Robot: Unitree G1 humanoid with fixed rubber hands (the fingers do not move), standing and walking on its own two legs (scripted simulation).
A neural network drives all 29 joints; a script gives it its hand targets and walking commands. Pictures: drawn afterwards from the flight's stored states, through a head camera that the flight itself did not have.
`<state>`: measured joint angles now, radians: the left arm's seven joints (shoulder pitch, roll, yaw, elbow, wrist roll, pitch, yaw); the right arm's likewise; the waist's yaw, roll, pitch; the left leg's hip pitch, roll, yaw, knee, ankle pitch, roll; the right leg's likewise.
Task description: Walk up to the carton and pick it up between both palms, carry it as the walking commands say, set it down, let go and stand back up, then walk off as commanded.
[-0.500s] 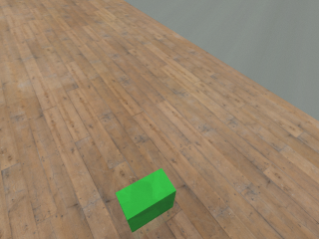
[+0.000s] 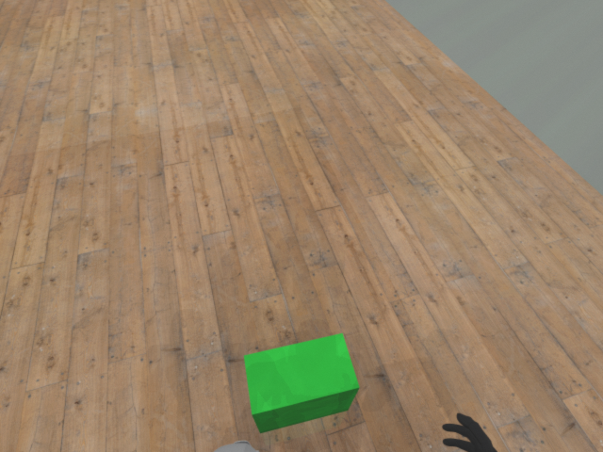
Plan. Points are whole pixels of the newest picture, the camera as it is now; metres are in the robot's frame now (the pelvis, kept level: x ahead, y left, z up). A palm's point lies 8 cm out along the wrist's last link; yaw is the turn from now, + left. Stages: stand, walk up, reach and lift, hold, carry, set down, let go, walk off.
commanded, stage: walk up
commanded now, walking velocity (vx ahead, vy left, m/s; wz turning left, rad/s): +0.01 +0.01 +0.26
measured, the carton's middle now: (299, 385) +0.37 +0.00 -0.64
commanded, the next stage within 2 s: none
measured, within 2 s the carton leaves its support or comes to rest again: neither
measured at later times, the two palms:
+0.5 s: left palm out of the picture +0.07 +0.30 -0.15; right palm out of the picture +0.11 -0.20 -0.11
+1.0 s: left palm out of the picture -0.02 +0.21 -0.14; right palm out of the picture +0.01 -0.24 -0.14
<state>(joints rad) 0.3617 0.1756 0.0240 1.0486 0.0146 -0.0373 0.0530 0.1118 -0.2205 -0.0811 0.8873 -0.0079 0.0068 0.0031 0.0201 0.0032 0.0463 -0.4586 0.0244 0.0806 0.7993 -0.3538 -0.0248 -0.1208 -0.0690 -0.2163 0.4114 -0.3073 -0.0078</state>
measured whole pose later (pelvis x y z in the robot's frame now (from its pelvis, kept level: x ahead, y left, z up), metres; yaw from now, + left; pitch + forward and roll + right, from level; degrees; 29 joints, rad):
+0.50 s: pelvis +0.03 +0.05 +0.00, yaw +4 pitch +1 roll -3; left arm 0.17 0.23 0.07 0.95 0.01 0.08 0.04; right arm 0.19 -0.19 -0.05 0.93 -0.01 0.01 -0.03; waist 0.00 -0.03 0.08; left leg -0.25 0.00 0.13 0.39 -0.16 0.11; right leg -0.47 -0.05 -0.03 1.09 -0.38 0.06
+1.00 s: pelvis +0.01 +0.00 +0.00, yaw +4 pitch +0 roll +0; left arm 0.36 0.13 0.00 1.07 0.00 -0.03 0.04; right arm 0.31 -0.19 -0.04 1.11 0.00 0.00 -0.01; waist -0.02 0.02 0.00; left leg -0.25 -0.01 0.08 0.35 -0.11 0.04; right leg -0.05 0.01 -0.04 0.32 -0.28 -0.02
